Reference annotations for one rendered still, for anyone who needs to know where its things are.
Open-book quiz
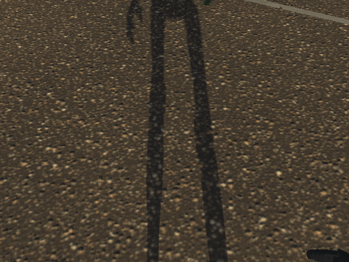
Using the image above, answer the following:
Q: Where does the robot right hand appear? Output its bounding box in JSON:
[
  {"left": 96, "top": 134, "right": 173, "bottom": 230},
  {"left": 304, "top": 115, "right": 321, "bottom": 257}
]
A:
[{"left": 307, "top": 249, "right": 349, "bottom": 262}]

